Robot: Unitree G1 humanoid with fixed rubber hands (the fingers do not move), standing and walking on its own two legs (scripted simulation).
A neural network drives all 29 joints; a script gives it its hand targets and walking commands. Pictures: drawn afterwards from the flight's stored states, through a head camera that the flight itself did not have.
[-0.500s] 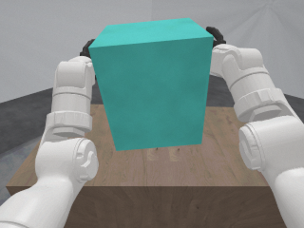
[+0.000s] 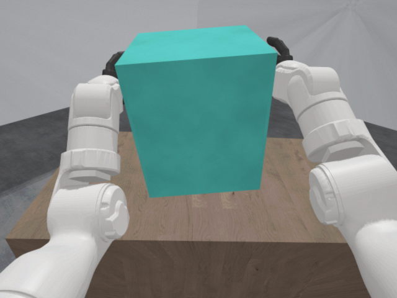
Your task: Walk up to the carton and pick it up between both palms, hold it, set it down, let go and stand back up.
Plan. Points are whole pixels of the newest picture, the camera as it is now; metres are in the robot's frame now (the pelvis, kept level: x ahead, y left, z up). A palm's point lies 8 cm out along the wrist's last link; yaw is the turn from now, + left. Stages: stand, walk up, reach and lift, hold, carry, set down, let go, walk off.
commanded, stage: hold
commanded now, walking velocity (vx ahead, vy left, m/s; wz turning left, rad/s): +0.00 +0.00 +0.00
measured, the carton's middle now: (198, 110) +0.38 +0.01 +0.29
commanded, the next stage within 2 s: none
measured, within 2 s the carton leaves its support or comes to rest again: neither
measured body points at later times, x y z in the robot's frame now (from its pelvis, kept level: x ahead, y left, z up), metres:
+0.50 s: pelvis +0.00 +0.00 +0.00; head -0.10 +0.02 +0.44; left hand +0.39 +0.16 +0.34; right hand +0.38 -0.14 +0.37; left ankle +0.04 +0.12 -0.75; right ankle -0.02 -0.10 -0.75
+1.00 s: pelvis +0.00 +0.00 +0.00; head -0.09 +0.03 +0.44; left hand +0.40 +0.16 +0.32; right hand +0.39 -0.14 +0.36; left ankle +0.04 +0.12 -0.75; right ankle -0.02 -0.10 -0.75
